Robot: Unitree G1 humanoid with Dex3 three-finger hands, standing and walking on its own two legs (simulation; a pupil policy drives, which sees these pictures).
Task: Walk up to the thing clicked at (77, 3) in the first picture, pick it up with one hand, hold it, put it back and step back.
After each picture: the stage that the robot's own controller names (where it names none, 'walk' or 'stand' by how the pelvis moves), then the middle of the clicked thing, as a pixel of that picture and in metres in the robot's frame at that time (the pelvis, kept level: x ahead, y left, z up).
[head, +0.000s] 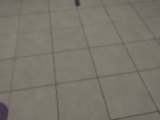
stand; (77, 1) +2.18 +0.08 -0.72
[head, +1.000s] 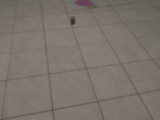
walk; (72, 20) +2.03 +0.09 -0.72
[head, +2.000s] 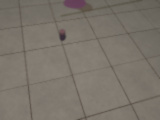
walk; (62, 35) +1.35 +0.13 -0.72
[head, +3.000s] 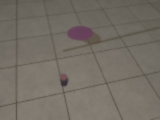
walk; (63, 80) +0.81 +0.14 -0.72
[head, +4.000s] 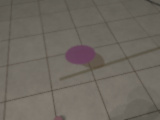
walk; out of the picture +0.43 +0.20 -0.71
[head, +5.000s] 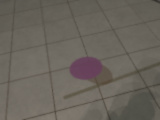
walk; out of the picture +0.22 +0.22 -0.70
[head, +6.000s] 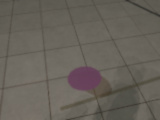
stand; out of the picture +0.15 +0.18 -0.72
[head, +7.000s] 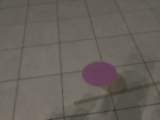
stand; out of the picture +0.14 +0.14 -0.71
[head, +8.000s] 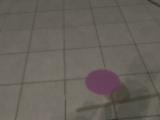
stand; out of the picture +0.15 +0.14 -0.72
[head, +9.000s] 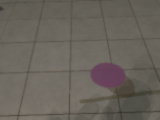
stand; out of the picture +0.18 +0.12 -0.71
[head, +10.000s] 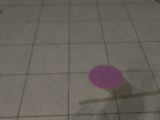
stand; out of the picture +0.20 +0.11 -0.72
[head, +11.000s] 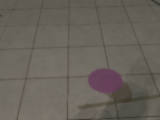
stand; out of the picture +0.17 +0.12 -0.73
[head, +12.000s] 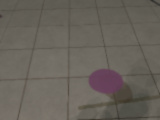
stand; out of the picture +0.17 +0.12 -0.73
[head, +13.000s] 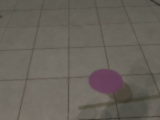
stand; out of the picture +0.17 +0.12 -0.73
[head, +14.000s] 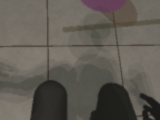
go down; (50, 101) +0.25 +0.13 -0.37
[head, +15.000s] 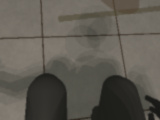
go down; (47, 97) +0.26 +0.14 -0.30
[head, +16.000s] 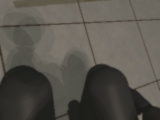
close in; (14, 100) +0.25 +0.16 -0.22
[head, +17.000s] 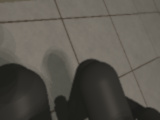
close; out of the picture +0.27 +0.16 -0.21
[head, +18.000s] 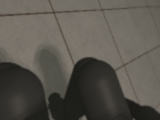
close; out of the picture +0.26 +0.16 -0.21
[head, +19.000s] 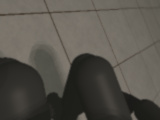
lift; out of the picture +0.27 +0.15 -0.21
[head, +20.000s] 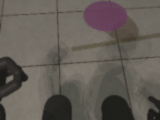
lift; (62, 111) +0.26 +0.13 -0.46
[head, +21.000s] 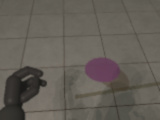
hold; out of the picture +0.21 +0.10 -0.67
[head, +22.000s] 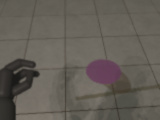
hold; out of the picture +0.20 +0.11 -0.68
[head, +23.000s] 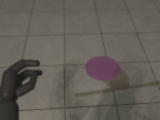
hold; out of the picture +0.21 +0.11 -0.67
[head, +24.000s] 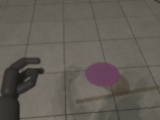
stand; out of the picture +0.20 +0.11 -0.68
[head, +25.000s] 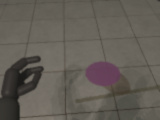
stand; out of the picture +0.20 +0.11 -0.68
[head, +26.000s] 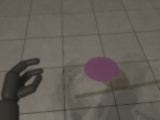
stand; out of the picture +0.20 +0.11 -0.67
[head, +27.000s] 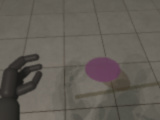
stand; out of the picture +0.20 +0.11 -0.67
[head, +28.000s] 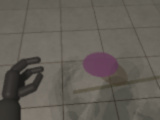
stand; out of the picture +0.21 +0.11 -0.66
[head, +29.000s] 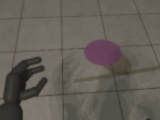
stand; out of the picture +0.22 +0.11 -0.60
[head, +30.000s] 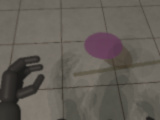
stand; out of the picture +0.22 +0.11 -0.58
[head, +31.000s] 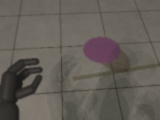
close; out of the picture +0.22 +0.11 -0.60
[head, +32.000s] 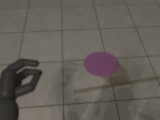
hold; out of the picture +0.21 +0.11 -0.65
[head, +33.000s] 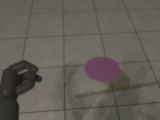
hold; out of the picture +0.20 +0.12 -0.67
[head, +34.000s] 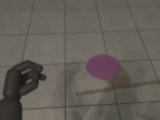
hold; out of the picture +0.20 +0.11 -0.67
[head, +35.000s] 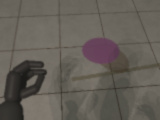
close; out of the picture +0.22 +0.12 -0.61
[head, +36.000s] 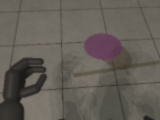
close; out of the picture +0.23 +0.11 -0.58
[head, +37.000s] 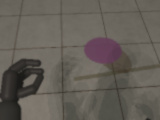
close; out of the picture +0.22 +0.11 -0.59
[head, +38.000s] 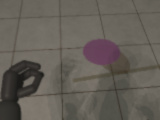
close; out of the picture +0.22 +0.11 -0.60
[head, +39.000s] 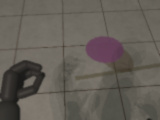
close; out of the picture +0.22 +0.11 -0.59
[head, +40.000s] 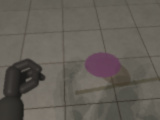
hold; out of the picture +0.21 +0.11 -0.65
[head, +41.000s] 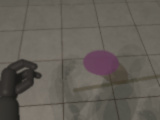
hold; out of the picture +0.20 +0.11 -0.67
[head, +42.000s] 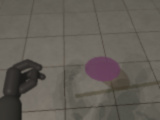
hold; out of the picture +0.21 +0.11 -0.67
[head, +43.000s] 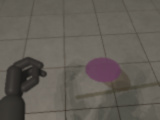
hold; out of the picture +0.20 +0.11 -0.66
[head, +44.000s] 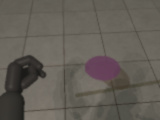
close; out of the picture +0.21 +0.11 -0.67
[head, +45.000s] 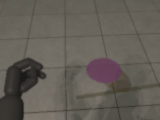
close; out of the picture +0.20 +0.11 -0.67
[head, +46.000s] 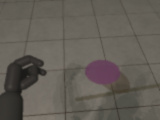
hold; out of the picture +0.20 +0.11 -0.67
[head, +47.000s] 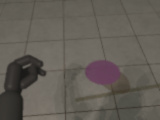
hold; out of the picture +0.20 +0.11 -0.67
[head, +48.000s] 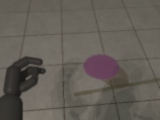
close; out of the picture +0.21 +0.11 -0.66
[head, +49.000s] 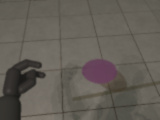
close; out of the picture +0.20 +0.12 -0.68
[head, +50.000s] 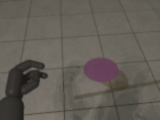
close; out of the picture +0.21 +0.11 -0.67
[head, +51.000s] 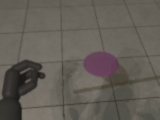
close; out of the picture +0.20 +0.11 -0.66
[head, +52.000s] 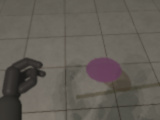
close; out of the picture +0.20 +0.11 -0.67
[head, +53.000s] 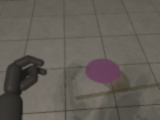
close; out of the picture +0.21 +0.11 -0.67
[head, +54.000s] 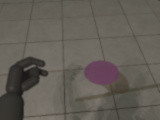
close; out of the picture +0.20 +0.11 -0.68
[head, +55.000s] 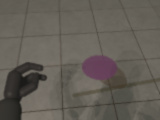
close; out of the picture +0.20 +0.11 -0.67
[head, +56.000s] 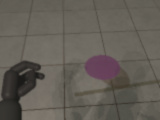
close; out of the picture +0.20 +0.11 -0.67
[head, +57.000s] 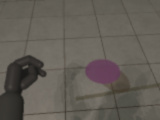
close; out of the picture +0.20 +0.11 -0.67
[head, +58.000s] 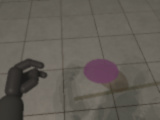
close; out of the picture +0.20 +0.11 -0.67
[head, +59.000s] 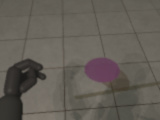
close; out of the picture +0.20 +0.11 -0.68
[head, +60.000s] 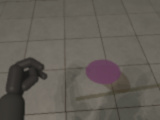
close; out of the picture +0.21 +0.11 -0.68
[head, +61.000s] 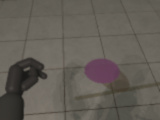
close; out of the picture +0.20 +0.11 -0.68
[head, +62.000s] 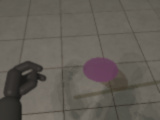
hold; out of the picture +0.20 +0.11 -0.68
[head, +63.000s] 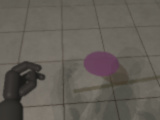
close; out of the picture +0.21 +0.11 -0.66
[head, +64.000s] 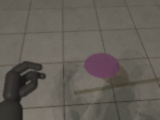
close; out of the picture +0.21 +0.11 -0.66
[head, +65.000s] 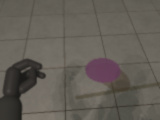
close; out of the picture +0.20 +0.11 -0.67
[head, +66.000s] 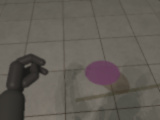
close; out of the picture +0.20 +0.11 -0.68
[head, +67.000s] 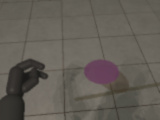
close; out of the picture +0.20 +0.11 -0.68
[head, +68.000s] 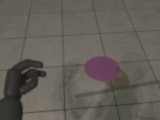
close; out of the picture +0.20 +0.11 -0.67
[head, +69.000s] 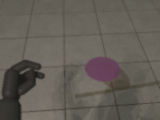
close; out of the picture +0.21 +0.11 -0.67
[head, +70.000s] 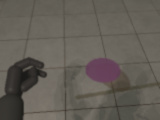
close; out of the picture +0.21 +0.11 -0.67
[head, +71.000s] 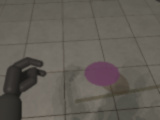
close; out of the picture +0.20 +0.11 -0.68
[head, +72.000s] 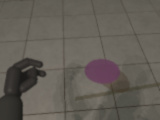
close; out of the picture +0.20 +0.11 -0.68
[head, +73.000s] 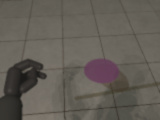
close; out of the picture +0.20 +0.11 -0.68
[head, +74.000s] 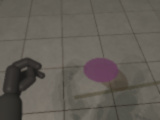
close; out of the picture +0.21 +0.11 -0.68
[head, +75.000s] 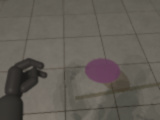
close; out of the picture +0.20 +0.11 -0.68
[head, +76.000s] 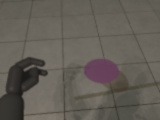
close; out of the picture +0.21 +0.11 -0.67
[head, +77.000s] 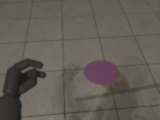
close; out of the picture +0.20 +0.11 -0.68
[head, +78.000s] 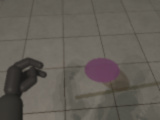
close; out of the picture +0.20 +0.11 -0.68
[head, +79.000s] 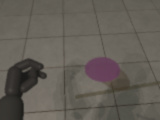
close; out of the picture +0.20 +0.11 -0.67
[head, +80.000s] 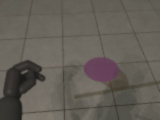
close; out of the picture +0.20 +0.11 -0.67
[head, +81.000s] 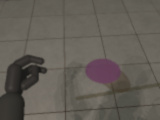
close; out of the picture +0.20 +0.11 -0.67
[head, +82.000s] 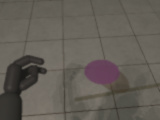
close; out of the picture +0.20 +0.11 -0.67
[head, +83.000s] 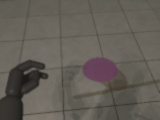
close; out of the picture +0.20 +0.11 -0.67
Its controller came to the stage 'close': yes
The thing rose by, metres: 0.00
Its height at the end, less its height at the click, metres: +0.00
